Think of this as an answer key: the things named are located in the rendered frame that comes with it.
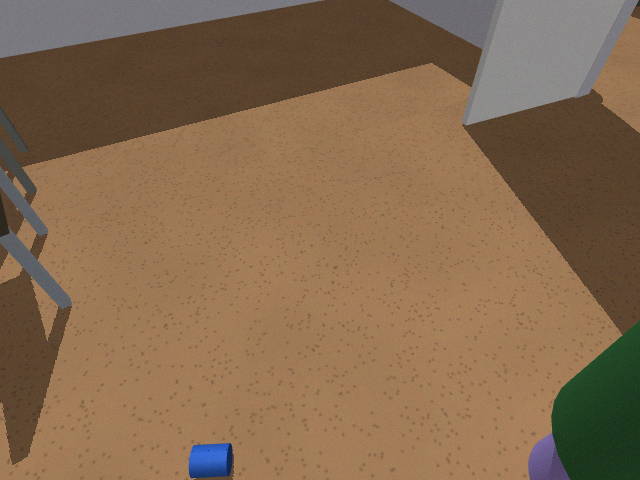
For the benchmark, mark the potted plant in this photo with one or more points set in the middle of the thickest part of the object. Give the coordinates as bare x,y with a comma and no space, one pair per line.
596,420

